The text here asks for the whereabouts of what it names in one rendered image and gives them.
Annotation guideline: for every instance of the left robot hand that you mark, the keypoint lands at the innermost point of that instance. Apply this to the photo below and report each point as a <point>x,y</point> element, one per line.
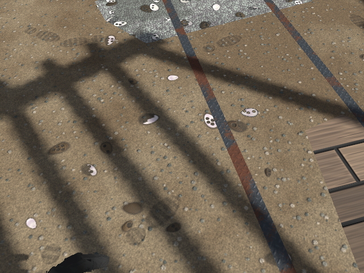
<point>80,263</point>

